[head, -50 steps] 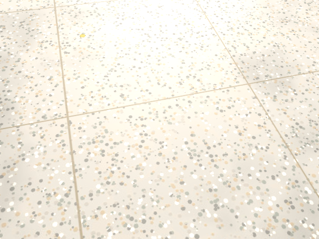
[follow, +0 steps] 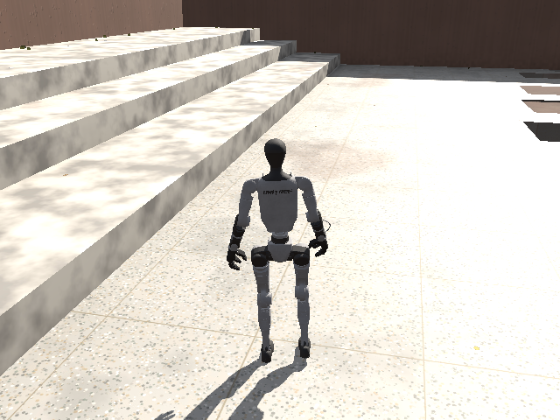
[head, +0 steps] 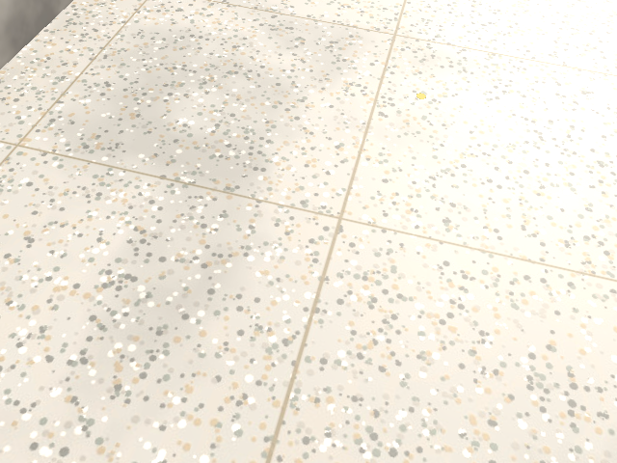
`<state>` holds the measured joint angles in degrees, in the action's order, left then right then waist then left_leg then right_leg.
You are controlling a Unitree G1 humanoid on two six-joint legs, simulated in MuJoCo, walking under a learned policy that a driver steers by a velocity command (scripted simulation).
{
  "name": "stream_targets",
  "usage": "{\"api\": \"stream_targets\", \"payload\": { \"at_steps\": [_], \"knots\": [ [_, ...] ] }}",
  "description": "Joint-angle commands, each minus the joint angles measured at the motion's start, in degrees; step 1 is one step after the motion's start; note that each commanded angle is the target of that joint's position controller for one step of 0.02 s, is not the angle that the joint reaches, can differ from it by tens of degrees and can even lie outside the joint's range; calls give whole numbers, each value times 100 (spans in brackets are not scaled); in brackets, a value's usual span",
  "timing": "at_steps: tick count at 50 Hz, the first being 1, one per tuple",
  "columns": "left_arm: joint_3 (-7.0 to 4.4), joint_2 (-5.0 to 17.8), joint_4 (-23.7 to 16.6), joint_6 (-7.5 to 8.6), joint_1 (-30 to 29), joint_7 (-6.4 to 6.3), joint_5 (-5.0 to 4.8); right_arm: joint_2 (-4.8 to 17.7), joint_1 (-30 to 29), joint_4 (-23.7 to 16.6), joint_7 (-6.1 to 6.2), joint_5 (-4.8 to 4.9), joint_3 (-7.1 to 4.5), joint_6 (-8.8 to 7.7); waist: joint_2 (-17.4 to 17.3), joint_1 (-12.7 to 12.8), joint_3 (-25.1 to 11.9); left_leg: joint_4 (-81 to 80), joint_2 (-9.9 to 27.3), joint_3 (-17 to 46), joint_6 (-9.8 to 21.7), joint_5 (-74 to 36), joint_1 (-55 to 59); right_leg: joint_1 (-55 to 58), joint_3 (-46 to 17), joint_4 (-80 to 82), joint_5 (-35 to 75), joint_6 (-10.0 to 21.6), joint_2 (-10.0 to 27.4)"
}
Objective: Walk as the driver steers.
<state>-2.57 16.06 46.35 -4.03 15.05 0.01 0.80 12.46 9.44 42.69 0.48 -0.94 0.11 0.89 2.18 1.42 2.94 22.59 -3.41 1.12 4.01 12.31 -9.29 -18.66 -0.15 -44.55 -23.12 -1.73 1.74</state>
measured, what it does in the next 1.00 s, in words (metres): walks ahead: right foot, then left foot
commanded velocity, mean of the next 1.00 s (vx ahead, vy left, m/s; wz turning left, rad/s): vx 0.35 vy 0.00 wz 0.03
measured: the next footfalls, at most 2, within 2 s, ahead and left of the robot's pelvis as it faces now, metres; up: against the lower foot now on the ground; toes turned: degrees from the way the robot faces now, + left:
right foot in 0.12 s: +0.02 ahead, -0.12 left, +0.00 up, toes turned +1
left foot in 0.48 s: +0.19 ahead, +0.12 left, +0.00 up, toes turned +3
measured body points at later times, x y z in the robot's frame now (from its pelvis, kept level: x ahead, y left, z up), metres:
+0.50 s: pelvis +0.09 +0.03 -0.01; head +0.11 +0.04 +0.44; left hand +0.05 +0.29 -0.16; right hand +0.26 -0.23 -0.11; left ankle +0.15 +0.12 -0.75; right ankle -0.02 -0.12 -0.74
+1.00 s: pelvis +0.35 +0.02 -0.03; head +0.39 +0.01 +0.42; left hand +0.56 +0.24 -0.13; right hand +0.27 -0.22 -0.17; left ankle +0.15 +0.12 -0.73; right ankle +0.48 -0.05 -0.75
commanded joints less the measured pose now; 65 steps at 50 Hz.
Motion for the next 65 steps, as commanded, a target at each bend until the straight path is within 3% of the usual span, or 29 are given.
{"api": "stream_targets", "payload": {
  "at_steps": [1, 2, 6, 7, 9, 10, 12, 17, 20, 23, 24, 25, 26, 27, 29, 31, 38, 44, 46, 48, 49, 50, 51, 52, 54, 55, 56, 60, 65],
  "knots": [
    [-45, 313, -216, 54, -56, -61, -8, 856, 100, -110, 33, -33, -209, -56, -1013, -207, -290, -470, 1375, 1048, 709, -1908, 188, 146, 54, 641, -63, 39, -101],
    [-39, 311, -171, 68, -29, -88, -21, 860, 104, -60, 38, -35, -208, -56, -994, -208, -298, -440, 1395, 1131, 723, -1806, 140, 274, 60, 881, -25, 72, -128],
    [-8, 306, 73, 295, 366, -106, 153, 965, 183, 122, 37, 24, -272, 41, -709, 7, -159, -646, 1118, 1559, 544, 2518, -925, 1401, 154, 1931, 119, 433, -207],
    [-9, 397, 149, 366, 682, -118, 183, 790, -40, 32, 6, -2, -234, 26, -369, 179, 33, -189, 922, 1413, 450, 2719, -1598, 1730, -456, 2266, -536, 679, 225],
    [-197, 987, 407, 429, 1230, -73, 32, 659, -780, -305, -75, -37, -203, -64, 1078, 489, 643, 1702, -123, -156, 62, 1514, -2636, 1527, -2778, 3869, -2525, 1466, 1549],
    [-176, 855, 451, 473, 1156, -58, 103, 817, -891, -353, -97, -111, -261, -135, 877, 431, 909, 2396, 141, -34, 40, 1429, -2914, 1392, -3137, 4112, -2205, 1679, 1912],
    [-161, 719, 384, 572, 759, -48, 61, 838, -375, -132, -190, -107, -305, -234, 436, 59, 618, 2797, 378, 99, -26, 1101, -2830, 1572, -2586, 4069, -1462, 1578, 1614],
    [-149, 532, 583, 765, 809, -15, 14, 546, -629, -93, -340, -102, -233, -288, 540, 152, 262, 1909, 394, -410, -226, 416, -2107, 1571, -1120, 3812, 310, 1291, 925],
    [-206, 694, 675, 778, 877, 20, 41, 594, -731, -146, -312, -69, -235, -272, 590, 162, 289, 1209, 377, -539, -194, 417, -1405, 1164, -987, 3621, 518, 1289, 1035],
    [-223, 741, 693, 760, 708, 43, 5, 758, 261, 215, -206, -88, -329, -335, 222, -345, 104, 504, 148, -655, -80, 57, 312, 320, -713, 2756, 1031, 1092, 909],
    [-166, 578, 659, 779, 652, 54, 26, 995, 1077, 485, -137, -122, -432, -404, -210, -698, -279, 277, 375, -262, 32, 371, 1313, -94, -376, 1670, 1404, 953, 598],
    [-7, 48, 351, 808, 520, 99, -66, 1664, 1920, 584, -62, -214, -592, -453, -1634, -1025, -850, -733, 1986, 2097, 504, 2301, 2309, -1250, 314, -399, 457, 604, -128],
    [-88, 317, 270, 790, 414, 74, 13, 1873, 2192, 751, -74, -105, -643, -423, -1802, -954, -762, -1574, 2601, 3937, 901, 3333, 1954, -2004, -3, -1578, -780, 654, -538],
    [-148, 505, 293, 762, 341, 85, 58, 1516, 1536, 628, -88, -74, -544, -401, -1081, -567, -136, -1467, 2500, 3393, 902, 3347, 1408, -2244, -357, -2091, -398, 802, -86],
    [-118, 335, 383, 792, 280, 194, 24, 949, 799, 457, -126, -54, -393, -482, -631, -204, 172, -1541, 1928, 2159, 688, 1771, 648, -1909, -302, -1812, 513, 788, 283],
    [-90, 247, 485, 716, 330, 234, 131, 753, 821, 548, -104, -37, -321, -581, -686, -99, 52, -1599, 1577, 1374, 586, 366, 536, -1607, -139, -1647, 902, 628, 375],
    [5, 54, 11, 626, -1098, 292, 141, 677, 1634, 1072, -74, 36, -270, -648, -536, -265, 293, -1637, 1384, 435, 751, -1798, 827, -2301, 261, -533, 1815, 253, 384],
    [80, 34, -308, 660, -1938, 256, 73, 775, 1941, 1376, -17, 4, -273, -645, -605, -390, 418, -1505, 1514, 180, 680, -2738, 1153, -1611, 506, 948, 2200, 496, 96],
    [64, 40, -214, 721, -1616, 194, 92, 768, 1815, 1448, 19, -15, -261, -622, -593, -198, 306, -902, 1495, 9, 533, -4313, 1355, -1064, 589, 1208, 1980, 681, -140],
    [-27, 207, 273, 844, -275, 85, 127, 845, 1654, 1487, 49, -13, -279, -587, -614, 318, -386, 643, 1260, -115, 277, -5446, 1391, 355, 645, 1659, 2154, 877, -506],
    [-96, 407, 527, 924, 505, 22, 228, 823, 1656, 1472, 52, 64, -262, -589, -524, 606, -837, 1773, 1023, -229, 145, -4461, 693, 1623, 391, 1859, 3037, 996, -141],
    [-217, 974, 642, 953, 1255, -27, 355, 480, 1979, 1322, 69, 138, -181, -597, 369, 600, -1700, 3715, 510, -498, 6, -1162, -528, 3192, -1091, 1257, 5470, 1346, 1503],
    [-282, 1157, 667, 863, 1215, 19, 100, 274, 2863, 1542, 89, 382, -196, -530, 1219, 247, -2769, 5511, -371, -50, -132, 2317, -1591, 4104, -3024, 1623, 6895, 2357, 2589],
    [-253, 883, 521, 804, 655, 44, -131, 674, 2450, 1573, 123, 165, -299, -462, 196, 135, -2231, 5586, -11, 482, -119, 1801, -1668, 3186, -2420, 1924, 6355, 2223, 2209],
    [-15, 95, 472, 820, -236, 7, -88, 422, 1618, 1399, 76, 15, -264, -435, -30, -122, -716, 4944, 397, 284, -179, 1288, -1812, 1606, -1279, 2504, 5648, 1848, 1660],
    [31, -17, 529, 838, -287, -34, -95, 416, 1469, 1366, 45, -77, -282, -358, 15, -225, -479, 4541, 526, 288, -216, 1151, -1608, 1121, -930, 2711, 5449, 1675, 1427],
    [60, -52, 605, 850, -273, -53, -63, 315, 1629, 1448, 16, -133, -266, -262, 41, -344, -481, 4322, 511, 216, -255, 1025, -1181, 730, -674, 2804, 5463, 1563, 1300],
    [94, 114, 753, 944, -270, -19, 42, 92, 1628, 1560, 32, -78, -217, -48, 136, -569, -636, 3201, 456, 18, -338, 742, -606, 189, -124, 2897, 5379, 1521, 1057],
    [95, 210, 945, 758, 34, -45, 58, 199, 901, 1548, 116, -57, -173, 66, 376, -248, -507, 1881, 506, -165, -351, 420, -406, 69, -381, 3172, 2321, 1384, 974]
  ]
}}
Keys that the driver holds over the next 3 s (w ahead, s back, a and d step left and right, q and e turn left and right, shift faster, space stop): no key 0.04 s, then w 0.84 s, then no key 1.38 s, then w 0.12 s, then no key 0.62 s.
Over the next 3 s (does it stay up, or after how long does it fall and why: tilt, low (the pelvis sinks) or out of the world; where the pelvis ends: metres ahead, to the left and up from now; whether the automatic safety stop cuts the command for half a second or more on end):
stays up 0.54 0.06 0.00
